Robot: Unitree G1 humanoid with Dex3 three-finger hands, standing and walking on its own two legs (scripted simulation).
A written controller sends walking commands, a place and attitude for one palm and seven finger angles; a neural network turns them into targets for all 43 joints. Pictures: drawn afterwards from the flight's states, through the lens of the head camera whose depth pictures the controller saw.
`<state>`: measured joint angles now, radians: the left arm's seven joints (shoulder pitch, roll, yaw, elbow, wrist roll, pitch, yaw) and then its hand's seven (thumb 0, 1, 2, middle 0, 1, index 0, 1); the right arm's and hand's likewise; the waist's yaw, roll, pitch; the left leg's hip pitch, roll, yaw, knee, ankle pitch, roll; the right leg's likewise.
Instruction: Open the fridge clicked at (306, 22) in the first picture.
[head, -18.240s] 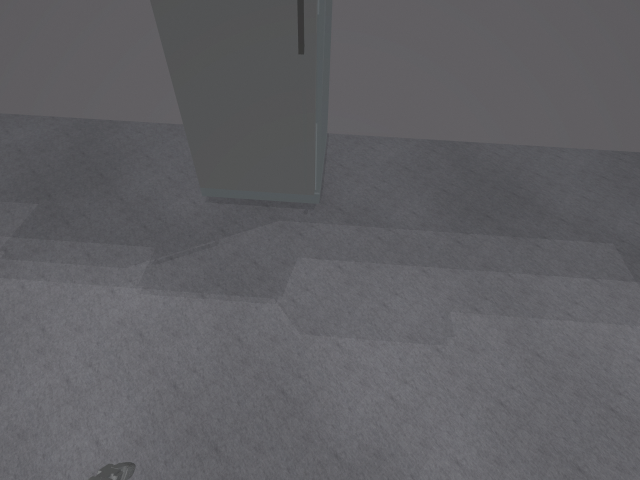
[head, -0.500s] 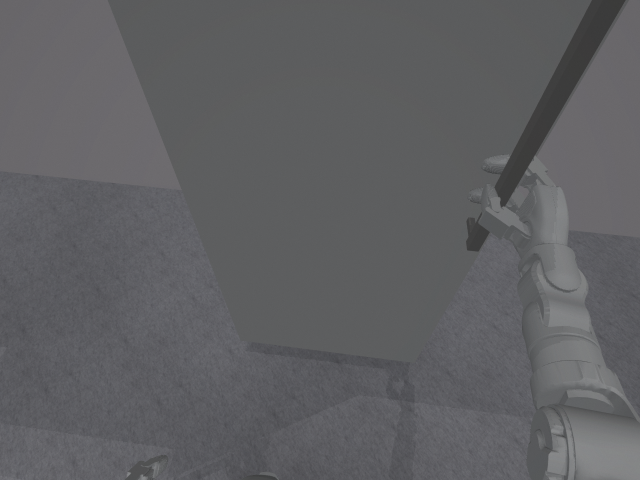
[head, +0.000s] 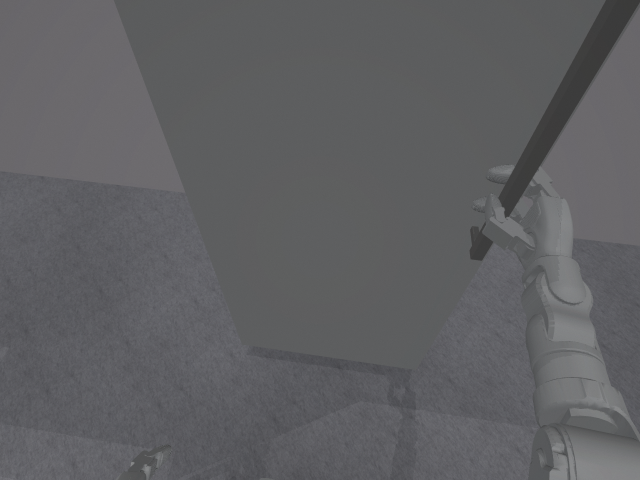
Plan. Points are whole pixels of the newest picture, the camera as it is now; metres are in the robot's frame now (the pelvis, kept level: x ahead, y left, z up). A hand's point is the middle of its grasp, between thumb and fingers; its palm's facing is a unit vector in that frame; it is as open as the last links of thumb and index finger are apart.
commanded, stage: grip the handle and tug to test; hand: right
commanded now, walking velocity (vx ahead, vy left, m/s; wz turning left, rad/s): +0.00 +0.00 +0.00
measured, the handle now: (545, 118) +0.49 -0.18 +0.22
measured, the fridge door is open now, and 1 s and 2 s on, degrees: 0 12 38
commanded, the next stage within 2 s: pull the door a little, standing still in 0.18 s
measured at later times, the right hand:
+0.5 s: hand (491, 224) +0.42 -0.15 +0.11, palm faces +0.02 +1.00 +0.01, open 5.6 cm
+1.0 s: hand (485, 287) +0.33 -0.14 +0.10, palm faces -0.03 +0.99 -0.16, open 5.8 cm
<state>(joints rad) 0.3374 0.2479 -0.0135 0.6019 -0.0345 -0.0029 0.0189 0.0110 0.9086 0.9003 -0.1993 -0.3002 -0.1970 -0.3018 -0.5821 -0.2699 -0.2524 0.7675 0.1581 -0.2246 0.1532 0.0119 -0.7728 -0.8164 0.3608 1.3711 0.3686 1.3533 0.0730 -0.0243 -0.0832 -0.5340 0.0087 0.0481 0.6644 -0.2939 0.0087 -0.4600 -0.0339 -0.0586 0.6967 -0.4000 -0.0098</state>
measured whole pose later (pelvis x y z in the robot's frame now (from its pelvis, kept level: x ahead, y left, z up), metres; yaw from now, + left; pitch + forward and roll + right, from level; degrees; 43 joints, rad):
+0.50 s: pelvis +0.03 -0.01 +0.01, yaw +0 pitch +9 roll +1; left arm 0.31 0.23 0.00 0.59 -0.03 0.00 0.01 0.01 0.91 0.90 -0.20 -0.30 -0.20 -0.30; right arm -0.39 -0.19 -0.18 0.46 0.16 -0.11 0.08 0.02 -0.78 -0.83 0.30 1.36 0.32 1.34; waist 0.04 -0.04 -0.10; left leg -0.45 0.01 0.05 0.60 -0.31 0.00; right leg -0.38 -0.03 -0.05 0.64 -0.41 -0.01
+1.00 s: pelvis +0.08 -0.02 +0.02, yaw +1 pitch +5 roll +0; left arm 0.20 0.23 -0.01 0.53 0.00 0.04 0.05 0.01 0.91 0.90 -0.20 -0.30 -0.19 -0.30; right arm 0.27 -0.18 0.04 -0.21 0.06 -0.08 -0.01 -0.01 -0.71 -0.82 0.35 1.35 0.35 1.36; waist 0.01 -0.04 -0.04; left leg -0.29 0.04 0.06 0.59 -0.30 -0.01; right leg -0.20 0.01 -0.03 0.59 -0.35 -0.01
